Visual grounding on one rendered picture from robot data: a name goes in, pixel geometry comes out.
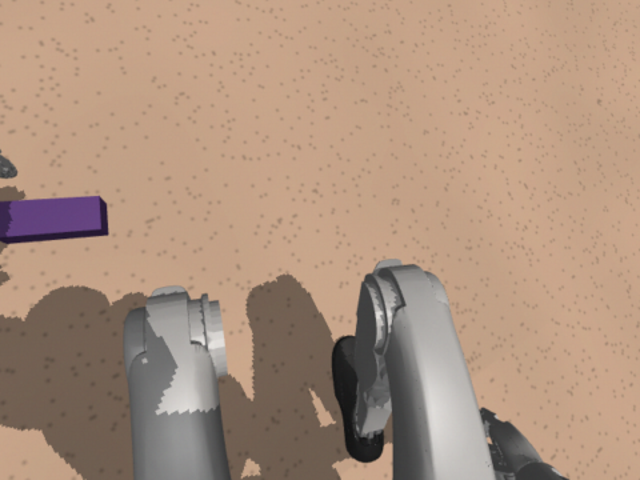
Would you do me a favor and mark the left robot hand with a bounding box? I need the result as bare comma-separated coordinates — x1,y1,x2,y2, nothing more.
0,150,17,178

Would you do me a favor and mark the right robot hand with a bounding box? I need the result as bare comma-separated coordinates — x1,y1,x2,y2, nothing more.
479,408,544,480

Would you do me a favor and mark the right robot arm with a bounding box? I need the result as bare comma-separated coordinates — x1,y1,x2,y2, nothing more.
515,462,569,480

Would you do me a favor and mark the right robot foot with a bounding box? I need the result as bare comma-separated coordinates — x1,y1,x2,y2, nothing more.
332,336,384,463

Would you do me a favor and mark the small box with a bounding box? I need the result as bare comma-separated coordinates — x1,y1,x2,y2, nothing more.
0,196,109,244

